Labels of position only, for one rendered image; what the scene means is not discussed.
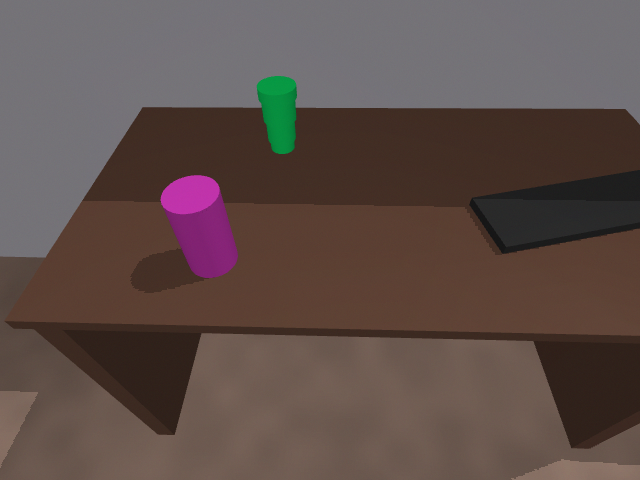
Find desk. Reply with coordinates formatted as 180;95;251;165
5;107;640;449

